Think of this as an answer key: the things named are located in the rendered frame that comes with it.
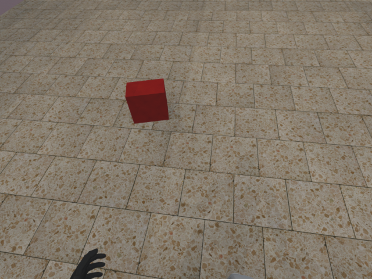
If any carton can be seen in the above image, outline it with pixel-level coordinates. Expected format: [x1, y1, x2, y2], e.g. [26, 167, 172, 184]
[126, 78, 169, 124]

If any robot left hand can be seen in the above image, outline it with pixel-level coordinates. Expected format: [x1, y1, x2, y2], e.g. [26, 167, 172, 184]
[70, 248, 106, 279]

